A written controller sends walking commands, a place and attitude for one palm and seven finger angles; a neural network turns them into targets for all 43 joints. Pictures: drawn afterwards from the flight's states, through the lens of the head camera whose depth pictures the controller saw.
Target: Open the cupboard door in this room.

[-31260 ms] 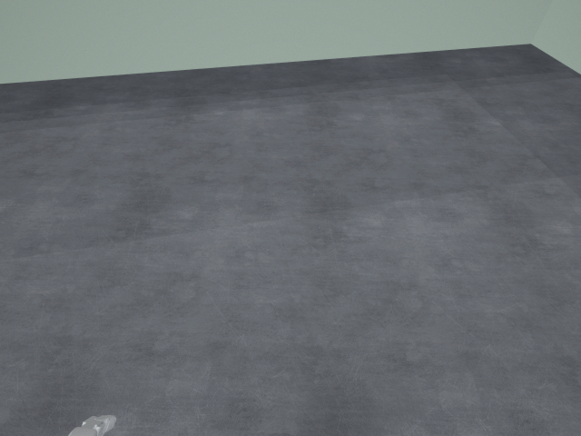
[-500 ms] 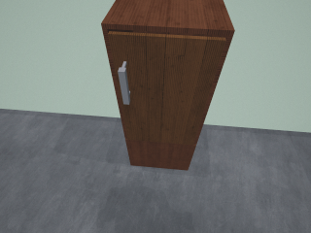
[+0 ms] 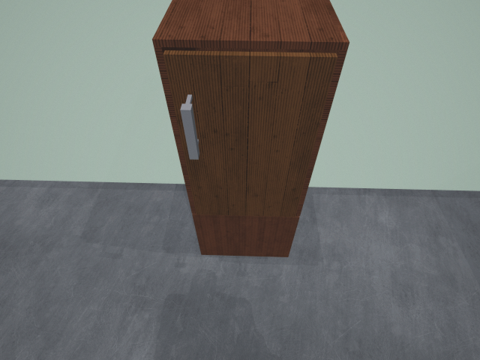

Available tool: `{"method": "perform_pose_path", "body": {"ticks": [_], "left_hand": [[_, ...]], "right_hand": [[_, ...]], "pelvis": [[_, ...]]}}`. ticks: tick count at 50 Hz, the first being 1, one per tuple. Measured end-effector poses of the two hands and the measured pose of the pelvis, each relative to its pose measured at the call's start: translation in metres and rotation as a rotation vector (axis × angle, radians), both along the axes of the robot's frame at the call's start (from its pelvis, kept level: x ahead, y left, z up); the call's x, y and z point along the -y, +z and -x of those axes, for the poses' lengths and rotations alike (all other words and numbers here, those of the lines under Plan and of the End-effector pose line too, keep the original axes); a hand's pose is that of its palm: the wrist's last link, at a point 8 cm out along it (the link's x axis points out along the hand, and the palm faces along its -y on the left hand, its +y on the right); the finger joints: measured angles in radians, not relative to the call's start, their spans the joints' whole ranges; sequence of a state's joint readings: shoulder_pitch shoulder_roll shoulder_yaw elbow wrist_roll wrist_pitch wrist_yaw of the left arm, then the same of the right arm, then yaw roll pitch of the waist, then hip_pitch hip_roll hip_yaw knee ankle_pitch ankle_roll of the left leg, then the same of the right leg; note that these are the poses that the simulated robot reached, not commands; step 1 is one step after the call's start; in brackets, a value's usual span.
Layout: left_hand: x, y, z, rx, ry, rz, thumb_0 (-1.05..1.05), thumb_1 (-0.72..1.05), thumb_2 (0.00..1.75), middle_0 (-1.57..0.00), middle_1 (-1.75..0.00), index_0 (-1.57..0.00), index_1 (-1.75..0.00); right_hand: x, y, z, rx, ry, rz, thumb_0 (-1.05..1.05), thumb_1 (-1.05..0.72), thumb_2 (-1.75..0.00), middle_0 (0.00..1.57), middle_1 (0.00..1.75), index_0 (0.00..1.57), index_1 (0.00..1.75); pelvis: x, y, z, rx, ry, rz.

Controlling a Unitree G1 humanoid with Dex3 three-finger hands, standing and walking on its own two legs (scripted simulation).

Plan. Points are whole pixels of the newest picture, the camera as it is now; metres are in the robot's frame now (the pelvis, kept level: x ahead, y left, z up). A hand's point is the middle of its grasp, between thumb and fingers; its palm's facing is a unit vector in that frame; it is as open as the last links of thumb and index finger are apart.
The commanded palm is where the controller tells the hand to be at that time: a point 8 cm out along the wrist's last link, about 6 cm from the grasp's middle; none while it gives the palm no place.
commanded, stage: come to a stop and stand still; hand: left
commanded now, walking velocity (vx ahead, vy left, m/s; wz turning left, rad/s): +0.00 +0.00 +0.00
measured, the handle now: (192, 128) +0.61 +0.15 +0.02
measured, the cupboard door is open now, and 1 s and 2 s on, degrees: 0 0 0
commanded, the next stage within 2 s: look again from close up in 0.18 s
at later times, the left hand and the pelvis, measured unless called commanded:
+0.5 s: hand out of the picture -0.01 +0.17 -0.18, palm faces +0.03 -0.98 -0.20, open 7.3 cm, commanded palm none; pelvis +0.00 +0.00 -0.01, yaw +0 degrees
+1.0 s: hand out of the picture +0.03 +0.17 -0.18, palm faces +0.01 -0.98 -0.21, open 7.3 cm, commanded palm none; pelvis +0.01 -0.01 -0.01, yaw -1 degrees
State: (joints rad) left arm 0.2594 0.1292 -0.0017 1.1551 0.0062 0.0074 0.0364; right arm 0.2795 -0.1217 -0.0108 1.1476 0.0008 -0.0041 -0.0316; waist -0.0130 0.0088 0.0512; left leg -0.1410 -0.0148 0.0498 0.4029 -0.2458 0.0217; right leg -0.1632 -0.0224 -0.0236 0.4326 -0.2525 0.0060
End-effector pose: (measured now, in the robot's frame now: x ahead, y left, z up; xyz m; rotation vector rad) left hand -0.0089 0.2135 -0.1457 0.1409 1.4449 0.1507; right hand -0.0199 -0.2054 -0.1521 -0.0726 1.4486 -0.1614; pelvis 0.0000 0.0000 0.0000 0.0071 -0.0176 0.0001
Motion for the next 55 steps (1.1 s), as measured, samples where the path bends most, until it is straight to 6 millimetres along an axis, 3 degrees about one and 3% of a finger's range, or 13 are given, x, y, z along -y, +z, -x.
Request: {"method": "perform_pose_path", "body": {"ticks": [11, 19, 29, 40, 49, 55], "left_hand": [[0.006, -0.001, 0.005, 0.024, 0.014, 0.008, 0.01, 0.93, 0.9, -0.2, -0.3, -0.2, -0.3], [0.009, -0.004, 0.012, 0.028, -0.004, 0.006, 0.0, 0.92, 0.9, -0.2, -0.3, -0.2, -0.3], [-0.006, 0.001, -0.007, 0.08, -0.008, -0.027, 0.0, 0.91, 0.9, -0.2, -0.3, -0.2, -0.3], [-0.008, 0.004, -0.03, 0.117, -0.026, -0.037, 0.0, 0.91, 0.9, -0.2, -0.3, -0.2, -0.3], [-0.002, 0.0, -0.032, 0.104, -0.029, -0.025, 0.0, 0.91, 0.9, -0.2, -0.3, -0.2, -0.3], [0.008, -0.006, -0.027, 0.054, -0.019, -0.006, 0.0, 0.91, 0.9, -0.2, -0.3, -0.2, -0.3]], "right_hand": [[0.007, 0.004, 0.011, -0.017, 0.009, 0.008, 0.01, -0.91, -0.9, 0.2, 0.29, 0.2, 0.3], [0.014, -0.001, -0.004, 0.039, 0.042, 0.014, 0.01, -0.91, -0.9, 0.19, 0.29, 0.2, 0.29], [0.016, -0.006, -0.027, 0.109, 0.068, 0.021, 0.02, -0.93, -0.9, 0.19, 0.29, 0.2, 0.29], [0.023, -0.003, -0.034, 0.109, 0.07, 0.029, 0.01, -0.92, -0.9, 0.2, 0.29, 0.2, 0.29], [0.028, -0.003, -0.032, 0.087, 0.063, 0.032, 0.01, -0.91, -0.9, 0.2, 0.29, 0.2, 0.29], [0.033, -0.008, -0.029, 0.05, 0.044, 0.024, 0.01, -0.91, -0.9, 0.2, 0.29, 0.2, 0.3]], "pelvis": [[0.007, 0.001, 0.005, -0.002, 0.005, 0.003], [0.005, -0.005, 0.007, -0.016, 0.008, 0.018], [0.0, -0.007, 0.0, -0.002, 0.001, 0.003], [0.005, -0.005, -0.004, -0.003, -0.006, -0.002], [0.011, -0.006, -0.008, -0.006, -0.009, -0.003], [0.02, -0.012, -0.022, -0.02, -0.012, -0.006]]}}
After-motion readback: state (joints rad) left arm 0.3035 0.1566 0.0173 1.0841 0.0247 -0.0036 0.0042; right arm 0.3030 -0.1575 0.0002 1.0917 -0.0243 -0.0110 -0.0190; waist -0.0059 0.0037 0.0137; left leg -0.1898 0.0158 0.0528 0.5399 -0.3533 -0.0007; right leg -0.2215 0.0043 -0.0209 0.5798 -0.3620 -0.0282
